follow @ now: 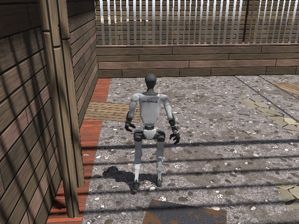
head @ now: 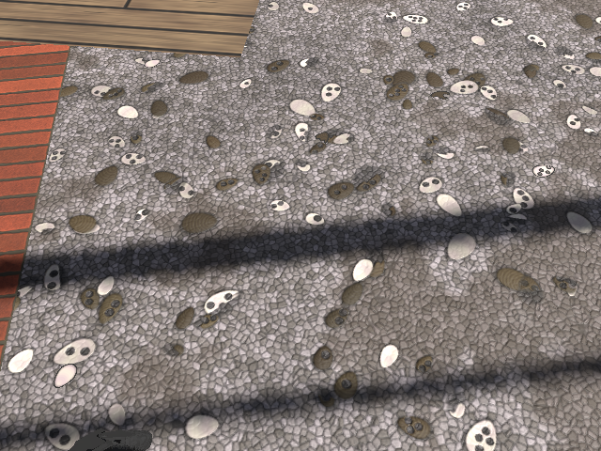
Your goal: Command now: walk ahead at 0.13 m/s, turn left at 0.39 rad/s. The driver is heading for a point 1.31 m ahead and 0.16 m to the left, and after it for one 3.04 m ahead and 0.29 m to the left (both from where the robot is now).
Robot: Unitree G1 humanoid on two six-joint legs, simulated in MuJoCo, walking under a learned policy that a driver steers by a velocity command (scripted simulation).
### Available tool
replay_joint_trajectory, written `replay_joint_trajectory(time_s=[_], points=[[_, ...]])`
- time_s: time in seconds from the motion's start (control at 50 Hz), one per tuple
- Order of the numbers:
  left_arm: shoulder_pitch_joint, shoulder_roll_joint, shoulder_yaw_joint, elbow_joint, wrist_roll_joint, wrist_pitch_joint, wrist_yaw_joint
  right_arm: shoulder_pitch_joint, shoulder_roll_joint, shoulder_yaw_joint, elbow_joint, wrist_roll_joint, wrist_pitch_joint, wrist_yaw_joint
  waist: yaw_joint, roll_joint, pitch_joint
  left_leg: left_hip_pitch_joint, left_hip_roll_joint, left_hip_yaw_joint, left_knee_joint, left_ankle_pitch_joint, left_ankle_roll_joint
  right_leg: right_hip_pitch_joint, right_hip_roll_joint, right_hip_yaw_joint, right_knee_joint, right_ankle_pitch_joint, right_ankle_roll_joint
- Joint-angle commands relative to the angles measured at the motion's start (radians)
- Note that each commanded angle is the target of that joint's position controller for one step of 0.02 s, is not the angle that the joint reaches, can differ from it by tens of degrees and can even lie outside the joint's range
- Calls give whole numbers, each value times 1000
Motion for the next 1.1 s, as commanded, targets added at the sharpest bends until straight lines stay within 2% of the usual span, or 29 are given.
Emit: replay_joint_trajectory(time_s=[0.02, 0.08, 0.18, 0.24, 0.26, 0.28, 0.3, 0.32, 0.34, 0.36, 0.38, 0.42, 0.54, 0.6, 0.64, 0.68, 0.7, 0.72, 0.76, 0.8, 0.84, 0.88, 0.9, 0.94, 0.96, 0.98, 1.0, 1.04, 1.1], points=[[-32, 144, 48, -31, 11, -5, 6, 127, -51, -28, -50, -9, 44, -21, -20, -183, -129, 30, 48, 22, -15, 95, -22, 53, -263, 145, -236, 192, -213], [-43, 160, 57, -7, 3, -7, 20, 53, -49, -31, -91, -17, 44, -11, -6, -153, -143, 62, 74, 24, -168, 214, 6, 72, -275, 82, -241, 166, -210], [-21, 206, 73, 35, -20, 22, 30, -35, -79, -41, -150, -14, 51, 19, 21, -145, -142, 107, 71, 58, -334, 226, 48, 154, -323, 64, -215, 65, -192], [-17, 204, 75, 61, -43, 39, 31, -4, -86, -55, -148, -19, 49, 29, -6, -116, -132, 224, 22, 106, -548, 311, 104, 153, -287, 14, -99, -33, -111], [29, 170, 69, 84, -40, 46, 29, 25, -118, -68, -143, -26, 46, 24, -7, -41, -114, 284, 24, 52, -653, 406, 140, 105, -234, -32, 18, -118, -45], [67, 114, 54, 76, -4, 49, 23, 35, -234, -95, -164, -25, 42, 4, 32, 256, -98, 380, 248, -267, -765, 733, 235, -86, -95, -149, 326, -361, 67], [-25, 135, 58, 27, 3, 49, 34, 16, -281, -96, -196, -51, 25, 8, -7, 314, -87, 331, 368, -487, -828, 742, 412, -252, 32, -18, 550, -572, 100], [-64, 167, 70, 26, -7, 51, 39, 12, -236, -86, -195, -59, 1, 16, -23, 190, -113, 327, 329, -431, -835, 687, 410, -270, 14, 83, 658, -534, 85], [-45, 168, 75, 34, -21, 54, 43, -31, -215, -80, -197, -47, -15, 15, 8, 146, -112, 330, 282, -356, -822, 649, 357, -278, -2, 111, 673, -444, 70], [-17, 169, 80, 60, -17, 56, 51, -81, -183, -73, -207, -28, -18, 12, 29, 92, -124, 341, 242, -311, -808, 610, 307, -277, -15, 124, 659, -376, 69], [-1, 178, 84, 72, -11, 58, 56, -120, -156, -62, -214, -16, -16, 5, 43, 97, -133, 339, 229, -277, -800, 647, 287, -262, -17, 123, 658, -328, 76], [24, 165, 83, 86, -19, 54, 51, -122, -121, -45, -221, -25, -13, -4, 52, 104, -176, 344, 203, -231, -788, 740, 287, -199, -4, 114, 676, -269, 91], [13, 121, 57, 101, -26, 56, 36, -129, -101, -33, -203, -36, -5, -11, 26, 108, -164, 359, 189, -207, -793, 624, 294, -69, -28, 112, 366, -235, 115], [36, 118, 48, 124, -28, 56, 24, -143, -62, -14, -167, -48, -8, 4, 13, 114, -139, 283, 183, -188, -806, 536, 294, 82, -38, 84, 214, -227, 110], [60, 123, 47, 133, -29, 51, 19, -165, -71, -13, -144, -42, -10, 11, 36, 99, -106, 251, 170, -176, -786, 482, 273, 157, -22, 59, 62, -145, 91], [61, 174, 52, 124, -14, 45, 17, -134, -95, -21, -118, -33, -15, 9, 38, 53, -87, 252, 128, -157, -749, 433, 206, 204, -40, 99, -60, 59, 53], [58, 239, 63, 112, -12, 43, 21, -109, -102, -26, -123, -47, -20, 5, 1, -35, -99, 249, 70, -111, -686, 378, 166, 206, -102, 170, -21, 254, 22], [49, 268, 75, 123, -33, 45, 20, -110, -91, -28, -131, -54, -23, 0, -21, -147, -103, 254, -8, -17, -648, 340, 126, 161, -119, 220, -25, 215, -34], [35, 228, 72, 115, -34, 42, 20, -185, -78, -33, -141, -48, -16, -18, 15, -194, -82, 267, -45, 53, -569, 322, 88, 90, -157, 331, -100, 92, -85], [46, 226, 73, 110, -29, 37, 25, -194, -59, -39, -149, -39, 1, -26, 27, -216, -76, 245, -50, 48, -545, 307, 95, 88, -167, 388, -105, 77, -105], [54, 224, 74, 105, -31, 38, 33, -180, -45, -45, -153, -37, 4, -21, 28, -205, -93, 260, -45, 41, -557, 292, 110, 79, -156, 406, -86, 56, -106], [37, 211, 72, 87, -37, 45, 38, -145, -56, -57, -146, -35, 0, -15, 17, -138, -109, 334, -1, 23, -613, 322, 134, 8, -107, 362, -28, -5, -68], [26, 195, 69, 75, -41, 49, 39, -121, -78, -67, -139, -37, 1, -14, 12, -56, -107, 373, 59, -20, -674, 339, 159, -53, -58, 298, 50, -65, -29], [54, 155, 62, 61, -42, 58, 36, -98, -128, -79, -136, -48, -3, -14, 17, 197, -122, 417, 345, -282, -831, 511, 318, -171, 38, 109, 381, -391, 49], [48, 195, 79, 58, -36, 64, 33, -95, -107, -67, -151, -57, -14, -17, 8, 159, -127, 402, 427, -333, -849, 629, 389, -213, -4, 132, 610, -529, 67], [60, 209, 92, 65, -43, 73, 30, -130, -94, -59, -162, -56, -24, -21, 32, 75, -118, 371, 415, -281, -845, 657, 388, -214, -22, 156, 715, -511, 72], [79, 187, 90, 74, -49, 85, 30, -186, -97, -59, -170, -47, -30, -22, 58, 43, -93, 344, 366, -188, -846, 623, 348, -210, -45, 157, 711, -452, 79], [59, 147, 76, 69, -46, 97, 27, -205, -115, -63, -159, -41, -30, -26, 47, 67, -65, 326, 294, -54, -854, 596, 302, -191, -60, 110, 624, -351, 98], [16, 117, 57, 30, -45, 96, 2, -164, -134, -72, -140, -36, -16, -28, 9, 99, -113, 342, 262, 59, -844, 520, 287, -76, -53, 41, 418, -311, 101]])
Velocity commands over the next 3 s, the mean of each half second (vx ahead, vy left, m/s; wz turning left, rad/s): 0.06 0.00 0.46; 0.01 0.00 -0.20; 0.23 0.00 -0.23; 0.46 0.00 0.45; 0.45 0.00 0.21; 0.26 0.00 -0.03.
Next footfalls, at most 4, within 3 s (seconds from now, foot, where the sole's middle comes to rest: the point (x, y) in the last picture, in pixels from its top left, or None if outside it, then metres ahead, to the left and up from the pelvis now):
0.26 left None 0.08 0.14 -0.77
0.68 right None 0.13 -0.09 -0.77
1.24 right None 0.07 -0.12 -0.77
1.74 left None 0.42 0.08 -0.77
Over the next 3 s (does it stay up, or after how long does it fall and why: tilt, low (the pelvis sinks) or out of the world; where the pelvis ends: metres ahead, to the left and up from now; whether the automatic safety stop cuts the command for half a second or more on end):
stays up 0.83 0.06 0.01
